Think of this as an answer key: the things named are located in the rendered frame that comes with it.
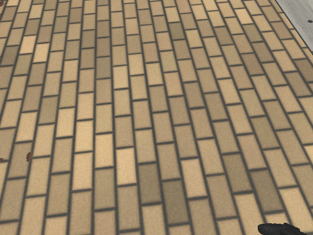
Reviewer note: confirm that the robot right hand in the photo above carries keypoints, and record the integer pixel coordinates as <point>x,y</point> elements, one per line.
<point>278,229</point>

